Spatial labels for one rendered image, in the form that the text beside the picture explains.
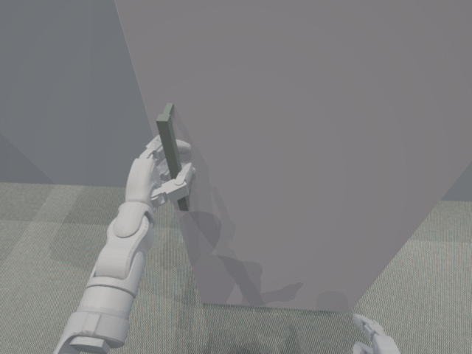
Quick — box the robot left hand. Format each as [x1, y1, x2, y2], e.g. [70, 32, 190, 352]
[125, 135, 196, 213]

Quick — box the robot left forearm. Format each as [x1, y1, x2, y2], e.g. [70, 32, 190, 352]
[53, 201, 156, 354]

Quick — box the fridge door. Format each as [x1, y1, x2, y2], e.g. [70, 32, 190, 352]
[115, 0, 472, 312]

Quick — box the handle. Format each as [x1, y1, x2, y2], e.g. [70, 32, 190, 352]
[156, 103, 191, 211]

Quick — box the robot right hand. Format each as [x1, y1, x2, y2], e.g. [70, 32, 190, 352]
[352, 313, 401, 354]

